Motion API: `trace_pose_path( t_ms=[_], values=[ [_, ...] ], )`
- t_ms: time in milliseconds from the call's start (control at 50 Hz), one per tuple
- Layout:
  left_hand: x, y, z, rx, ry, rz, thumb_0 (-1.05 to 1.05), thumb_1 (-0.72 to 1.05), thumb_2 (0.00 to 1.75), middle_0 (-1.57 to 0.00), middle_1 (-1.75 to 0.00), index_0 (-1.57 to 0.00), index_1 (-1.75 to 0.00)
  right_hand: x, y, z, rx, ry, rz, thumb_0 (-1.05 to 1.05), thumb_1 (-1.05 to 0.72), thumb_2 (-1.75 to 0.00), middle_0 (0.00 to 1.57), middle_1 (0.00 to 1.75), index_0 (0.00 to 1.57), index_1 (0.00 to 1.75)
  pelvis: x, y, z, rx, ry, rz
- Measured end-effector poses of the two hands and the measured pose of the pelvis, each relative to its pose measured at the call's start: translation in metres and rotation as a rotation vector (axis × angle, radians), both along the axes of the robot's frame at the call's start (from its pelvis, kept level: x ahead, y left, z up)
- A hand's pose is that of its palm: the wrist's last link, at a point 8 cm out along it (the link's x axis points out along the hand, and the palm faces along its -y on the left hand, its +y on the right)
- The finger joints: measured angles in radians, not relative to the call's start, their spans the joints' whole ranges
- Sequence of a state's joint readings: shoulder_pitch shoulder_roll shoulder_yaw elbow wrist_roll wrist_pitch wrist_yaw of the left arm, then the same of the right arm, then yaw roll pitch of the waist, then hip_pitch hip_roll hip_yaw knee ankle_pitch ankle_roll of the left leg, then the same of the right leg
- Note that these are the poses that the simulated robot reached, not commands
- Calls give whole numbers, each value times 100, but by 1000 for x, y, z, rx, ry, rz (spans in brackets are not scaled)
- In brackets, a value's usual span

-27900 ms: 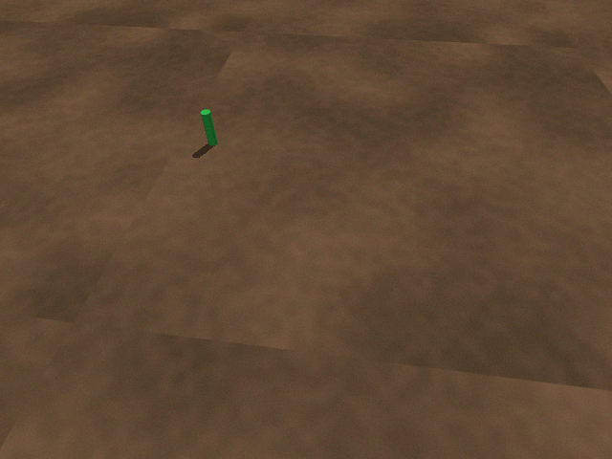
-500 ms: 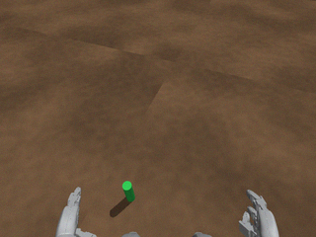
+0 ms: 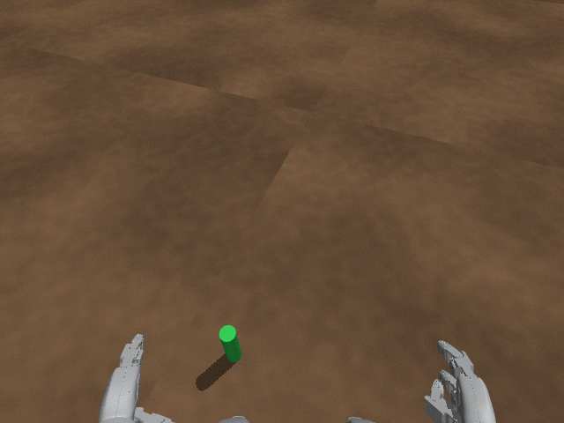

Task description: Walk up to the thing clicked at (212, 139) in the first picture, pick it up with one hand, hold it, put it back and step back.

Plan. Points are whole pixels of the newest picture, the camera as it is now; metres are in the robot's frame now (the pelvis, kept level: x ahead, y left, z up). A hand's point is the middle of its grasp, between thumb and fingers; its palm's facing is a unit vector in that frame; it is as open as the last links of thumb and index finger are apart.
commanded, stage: stand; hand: left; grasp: from the side
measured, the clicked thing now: (231, 344) +0.43 +0.18 -0.62
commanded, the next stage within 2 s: none
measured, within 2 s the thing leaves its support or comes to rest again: neither
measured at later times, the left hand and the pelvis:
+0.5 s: hand (167, 408) +0.16 +0.18 -0.08, palm faces +0.00 -0.95 -0.32, open 9.6 cm; pelvis +0.00 -0.01 +0.00, yaw +0 degrees
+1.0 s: hand out of the picture +0.05 +0.25 -0.11, palm faces +0.00 -0.94 -0.33, open 7.4 cm; pelvis -0.01 +0.01 +0.05, yaw +1 degrees
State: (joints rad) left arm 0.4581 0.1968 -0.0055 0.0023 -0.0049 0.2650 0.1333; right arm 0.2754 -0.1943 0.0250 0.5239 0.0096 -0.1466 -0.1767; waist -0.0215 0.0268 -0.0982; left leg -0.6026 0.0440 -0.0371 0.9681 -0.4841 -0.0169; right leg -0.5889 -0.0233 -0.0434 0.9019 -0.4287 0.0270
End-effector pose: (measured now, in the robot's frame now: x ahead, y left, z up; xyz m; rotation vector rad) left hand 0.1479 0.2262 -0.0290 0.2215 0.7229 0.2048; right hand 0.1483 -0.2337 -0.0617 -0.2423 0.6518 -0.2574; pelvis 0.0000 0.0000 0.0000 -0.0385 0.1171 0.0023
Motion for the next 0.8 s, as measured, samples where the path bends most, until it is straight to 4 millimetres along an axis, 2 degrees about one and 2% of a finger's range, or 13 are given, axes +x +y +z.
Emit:
trace_pose_path(
  t_ms=[140, 220, 300, 420, 500, 620, 720, 800],
  values=[
    [-2, -1, 0, -1, 3, 0, -1, -53, 7, -7, -7, -7, -7, -1, -1, 0, 0, 1, 2, 2, -90, -90, 21, 30, 21, 31, -1, -1, 0, 1, 1, 0],
    [-2, -2, 0, 1, 4, 0, -1, -41, 19, -12, -16, -13, -15, -2, -2, -1, 0, 4, 2, 2, -90, -90, 21, 30, 21, 31, -2, -2, 0, 2, 3, 0],
    [-2, -3, 0, 1, 6, -1, -1, -20, 40, -16, -22, -17, -22, -1, -4, -1, -2, 4, 1, 2, -90, -90, 21, 30, 21, 31, -1, -3, 0, 3, 5, 1],
    [-2, -5, 0, 1, 5, -1, -1, 21, 70, -19, -27, -19, -27, 0, -6, -1, -4, 3, -1, 2, -90, -90, 21, 30, 21, 31, 0, -5, 0, 5, 5, 1],
    [-1, 5, -21, 47, 42, -98, 0, 50, 80, -20, -29, -20, -29, -6, -15, -15, -43, 173, 124, 1, -90, -90, 21, 30, 21, 30, -5, -7, 5, 26, -56, 3],
    [-26, 36, -44, 55, 201, -78, 0, 76, 87, -20, -30, -21, -29, -32, -41, -19, -26, 342, 89, 1, -90, -90, 21, 30, 21, 31, -4, -5, 15, 42, -102, 6],
    [-56, 56, -50, 63, 326, -23, 0, 86, 89, -20, -30, -21, -30, -59, -54, -16, -32, 434, 34, 1, -90, -90, 21, 30, 21, 30, -2, -2, 25, 40, -129, 6],
    [-77, 64, -50, 60, 401, 12, 1, 89, 89, -20, -30, -21, -30, -76, -54, -14, -25, 497, 6, 1, -90, -90, 20, 29, 21, 30, -2, 1, 33, 38, -150, 6]
  ],
)
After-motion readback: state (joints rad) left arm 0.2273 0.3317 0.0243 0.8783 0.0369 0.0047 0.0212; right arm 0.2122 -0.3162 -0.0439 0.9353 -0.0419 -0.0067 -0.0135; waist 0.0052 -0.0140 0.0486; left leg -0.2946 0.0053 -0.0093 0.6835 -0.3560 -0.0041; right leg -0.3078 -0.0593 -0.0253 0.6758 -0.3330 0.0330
